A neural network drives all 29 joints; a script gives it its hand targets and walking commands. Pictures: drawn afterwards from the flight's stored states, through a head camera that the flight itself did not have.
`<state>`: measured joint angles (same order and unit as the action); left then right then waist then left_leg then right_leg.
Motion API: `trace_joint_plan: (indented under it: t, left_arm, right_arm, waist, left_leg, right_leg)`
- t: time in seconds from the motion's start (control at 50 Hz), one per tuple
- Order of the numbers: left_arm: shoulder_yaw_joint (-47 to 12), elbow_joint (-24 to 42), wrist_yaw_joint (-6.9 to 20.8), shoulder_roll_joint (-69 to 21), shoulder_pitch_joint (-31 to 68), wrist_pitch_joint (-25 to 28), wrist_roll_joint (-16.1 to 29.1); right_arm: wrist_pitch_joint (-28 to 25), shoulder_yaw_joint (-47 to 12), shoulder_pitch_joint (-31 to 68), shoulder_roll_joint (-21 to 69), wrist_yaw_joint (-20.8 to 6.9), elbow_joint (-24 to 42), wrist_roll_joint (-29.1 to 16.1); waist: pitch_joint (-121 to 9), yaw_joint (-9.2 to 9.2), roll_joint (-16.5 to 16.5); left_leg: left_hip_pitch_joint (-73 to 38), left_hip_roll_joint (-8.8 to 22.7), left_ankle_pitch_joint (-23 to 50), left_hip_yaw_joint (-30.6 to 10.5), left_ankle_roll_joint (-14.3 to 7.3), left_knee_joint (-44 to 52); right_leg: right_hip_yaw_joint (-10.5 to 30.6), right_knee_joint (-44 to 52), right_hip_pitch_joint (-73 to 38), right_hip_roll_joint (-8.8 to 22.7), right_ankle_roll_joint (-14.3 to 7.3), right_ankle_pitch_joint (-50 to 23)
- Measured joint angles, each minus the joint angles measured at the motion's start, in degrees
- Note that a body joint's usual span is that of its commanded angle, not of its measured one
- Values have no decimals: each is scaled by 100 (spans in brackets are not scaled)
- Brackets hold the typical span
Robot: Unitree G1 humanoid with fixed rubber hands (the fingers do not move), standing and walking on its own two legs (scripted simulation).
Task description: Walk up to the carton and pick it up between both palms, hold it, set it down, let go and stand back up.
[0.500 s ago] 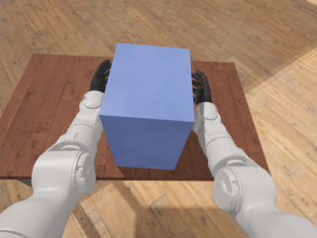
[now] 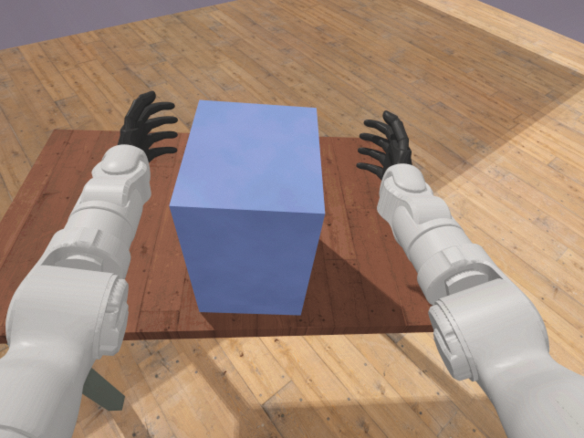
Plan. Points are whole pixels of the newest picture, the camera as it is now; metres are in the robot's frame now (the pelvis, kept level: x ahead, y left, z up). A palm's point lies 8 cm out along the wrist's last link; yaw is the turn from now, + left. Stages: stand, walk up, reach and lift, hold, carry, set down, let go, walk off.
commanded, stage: set down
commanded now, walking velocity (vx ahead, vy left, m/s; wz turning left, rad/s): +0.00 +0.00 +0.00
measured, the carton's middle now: (254, 216) +0.43 +0.08 +0.05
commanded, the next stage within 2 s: none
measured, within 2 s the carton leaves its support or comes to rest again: neither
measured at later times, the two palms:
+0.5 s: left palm (101, 109) +0.43 +0.26 +0.22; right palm (401, 130) +0.44 -0.10 +0.21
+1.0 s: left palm (125, 146) +0.40 +0.23 +0.18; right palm (405, 175) +0.41 -0.11 +0.17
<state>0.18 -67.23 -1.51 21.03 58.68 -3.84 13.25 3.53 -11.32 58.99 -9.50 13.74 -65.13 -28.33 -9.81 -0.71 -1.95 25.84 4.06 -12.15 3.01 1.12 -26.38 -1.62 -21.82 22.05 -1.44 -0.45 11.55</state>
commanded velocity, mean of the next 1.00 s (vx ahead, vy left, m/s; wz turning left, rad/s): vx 0.00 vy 0.00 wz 0.00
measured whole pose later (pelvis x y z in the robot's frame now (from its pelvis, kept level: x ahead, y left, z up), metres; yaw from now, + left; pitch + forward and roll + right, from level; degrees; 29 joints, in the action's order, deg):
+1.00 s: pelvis -0.01 -0.01 +0.01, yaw +0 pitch +0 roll -1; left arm 9.5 -43.2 -0.1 18.7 51.2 -24.8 7.1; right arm 15.9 -7.4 50.5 -9.6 16.7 -45.0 -27.0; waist -0.3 -1.5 -0.5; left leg 10.2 3.9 -9.7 2.6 1.6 -19.9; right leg -0.8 -14.6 6.2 -1.9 -0.8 8.6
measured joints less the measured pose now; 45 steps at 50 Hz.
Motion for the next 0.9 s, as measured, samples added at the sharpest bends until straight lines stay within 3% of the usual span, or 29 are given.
trace_joint_plan:
  t: [0.22, 0.42, 0.72, 0.9]
  left_arm:
    - [-178, -992, -114, 232, 997, -180, 302]
    - [-256, -1032, -119, 385, 1370, -541, 382]
    - [307, 7, -46, 302, 1213, -1457, -75]
    - [726, 1496, 109, -59, -42, -1877, -502]
  right_arm:
    - [678, 243, 815, -27, -70, -339, 66]
    - [960, 346, 1116, -89, -15, -437, 27]
    - [1345, 414, 1049, -238, 102, 47, -21]
    - [1261, 330, -219, -100, 255, 1240, 36]
  waist:
    - [-1, 32, -14]
    - [104, 57, -28]
    - [467, -43, 32]
    - [776, -95, 128]
  left_leg:
    - [152, -26, 163, -29, -11, -6]
    - [-69, -38, 219, -144, 7, 98]
    - [-817, -50, 306, -116, 14, 516]
    - [-1387, -38, 272, -76, 37, 665]
  right_leg:
    - [-3, -173, 223, 16, -22, -68]
    - [-87, 74, -104, 4, -30, -166]
    - [-28, 615, -893, -12, -24, -336]
    - [31, 797, -1459, -32, -29, -338]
